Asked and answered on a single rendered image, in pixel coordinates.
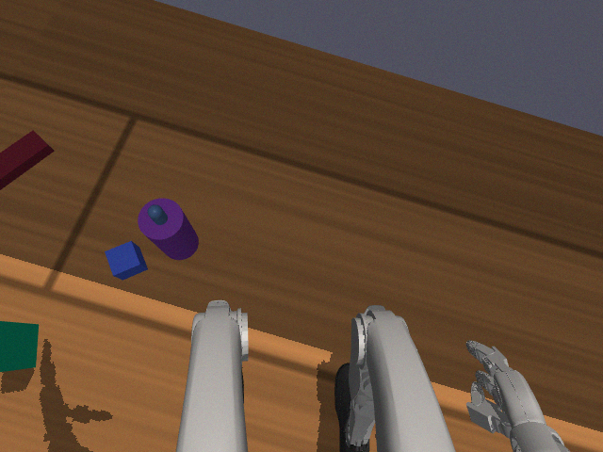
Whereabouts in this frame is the right robot hand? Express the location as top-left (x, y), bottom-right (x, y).
top-left (466, 340), bottom-right (546, 439)

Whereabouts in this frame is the right robot foot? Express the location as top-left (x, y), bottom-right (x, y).
top-left (334, 363), bottom-right (369, 452)

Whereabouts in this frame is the right robot arm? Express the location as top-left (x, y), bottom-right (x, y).
top-left (510, 422), bottom-right (570, 452)

